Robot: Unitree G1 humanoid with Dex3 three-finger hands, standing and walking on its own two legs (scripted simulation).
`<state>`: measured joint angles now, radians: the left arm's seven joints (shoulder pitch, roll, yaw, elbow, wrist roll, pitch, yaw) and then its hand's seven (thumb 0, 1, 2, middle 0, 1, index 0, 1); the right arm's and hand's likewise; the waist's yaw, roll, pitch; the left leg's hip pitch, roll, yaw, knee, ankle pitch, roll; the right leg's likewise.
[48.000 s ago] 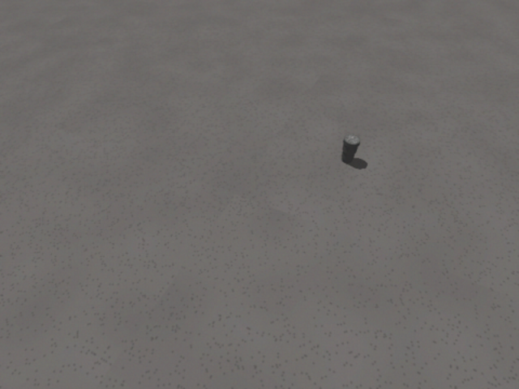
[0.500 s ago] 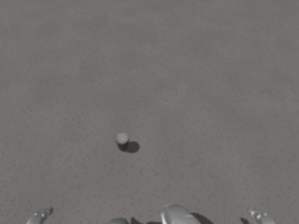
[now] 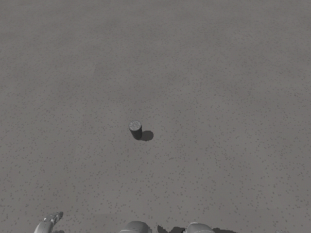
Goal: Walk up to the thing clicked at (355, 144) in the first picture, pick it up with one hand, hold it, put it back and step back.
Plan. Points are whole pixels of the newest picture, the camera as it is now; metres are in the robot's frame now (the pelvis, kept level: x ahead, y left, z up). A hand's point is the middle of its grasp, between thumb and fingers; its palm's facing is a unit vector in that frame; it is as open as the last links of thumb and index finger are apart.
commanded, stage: step back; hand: left
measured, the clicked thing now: (136, 130) +0.79 +0.19 -0.69
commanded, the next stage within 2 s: stand in 1.60 s
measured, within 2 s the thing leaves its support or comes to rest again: neither
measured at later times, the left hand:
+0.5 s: hand out of the picture -0.12 +0.23 -0.16, palm faces -0.03 -0.92 -0.39, open 7.4 cm
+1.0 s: hand out of the picture -0.16 +0.24 -0.14, palm faces +0.03 -0.92 -0.40, open 7.4 cm
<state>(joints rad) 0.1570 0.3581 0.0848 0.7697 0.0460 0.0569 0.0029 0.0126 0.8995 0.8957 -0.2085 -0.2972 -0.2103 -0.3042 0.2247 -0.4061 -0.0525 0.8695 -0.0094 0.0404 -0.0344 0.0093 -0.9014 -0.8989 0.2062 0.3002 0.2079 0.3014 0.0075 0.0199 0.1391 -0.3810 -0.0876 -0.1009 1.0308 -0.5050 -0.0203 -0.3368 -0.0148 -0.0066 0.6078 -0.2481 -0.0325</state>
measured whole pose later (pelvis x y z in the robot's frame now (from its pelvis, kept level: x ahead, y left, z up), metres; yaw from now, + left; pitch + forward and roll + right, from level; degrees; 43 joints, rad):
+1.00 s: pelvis -0.23 -0.05 +0.00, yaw +2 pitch -3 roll +1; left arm 0.21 0.42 0.08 0.96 0.02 -0.01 -0.02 0.01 0.90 0.90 -0.21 -0.30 -0.21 -0.30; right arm 0.27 -0.35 -0.06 0.97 -0.05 -0.02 0.03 0.01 -0.90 -0.90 0.21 0.30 0.21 0.30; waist -0.01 -0.02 0.06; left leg -0.21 -0.01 -0.03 0.56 -0.31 0.01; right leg -0.34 -0.03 -0.01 0.78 -0.46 -0.02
